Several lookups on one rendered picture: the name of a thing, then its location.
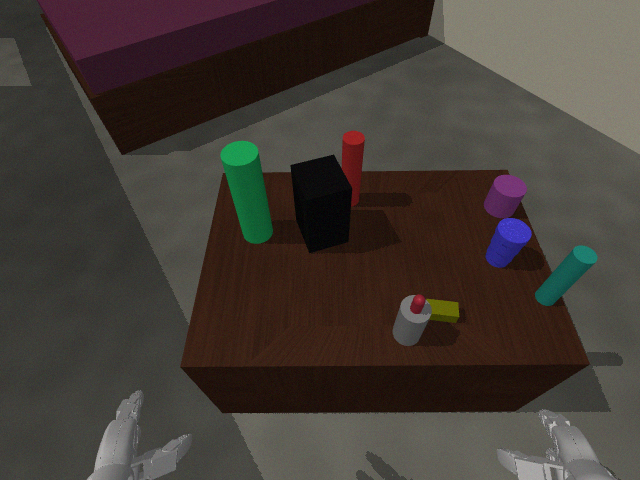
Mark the left robot arm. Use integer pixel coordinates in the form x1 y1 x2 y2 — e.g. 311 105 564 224
87 464 135 480

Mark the right robot arm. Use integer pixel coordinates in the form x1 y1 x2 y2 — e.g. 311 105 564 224
563 459 618 480

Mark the right robot hand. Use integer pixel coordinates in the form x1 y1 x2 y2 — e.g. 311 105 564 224
496 409 600 480

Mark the left robot hand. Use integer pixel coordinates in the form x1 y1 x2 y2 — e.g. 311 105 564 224
94 390 192 480

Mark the bed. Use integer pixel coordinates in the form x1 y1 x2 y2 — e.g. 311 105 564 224
37 0 435 155

